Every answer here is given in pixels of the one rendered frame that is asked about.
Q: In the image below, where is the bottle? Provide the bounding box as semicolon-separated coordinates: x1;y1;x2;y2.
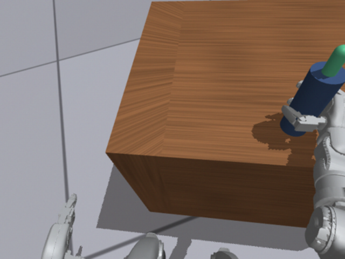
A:
280;45;345;137

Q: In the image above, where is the left robot hand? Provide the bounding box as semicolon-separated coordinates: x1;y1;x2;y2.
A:
41;193;85;259

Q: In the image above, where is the right robot arm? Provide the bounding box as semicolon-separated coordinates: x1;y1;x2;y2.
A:
305;127;345;259

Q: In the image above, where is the right robot hand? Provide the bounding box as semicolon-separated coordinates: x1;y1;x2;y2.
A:
281;80;345;135

